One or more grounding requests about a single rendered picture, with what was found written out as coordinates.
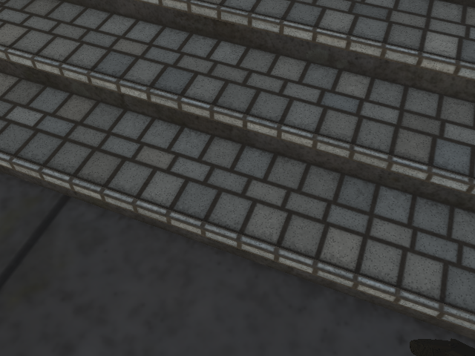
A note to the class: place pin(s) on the robot right hand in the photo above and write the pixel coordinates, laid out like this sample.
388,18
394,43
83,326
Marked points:
428,347

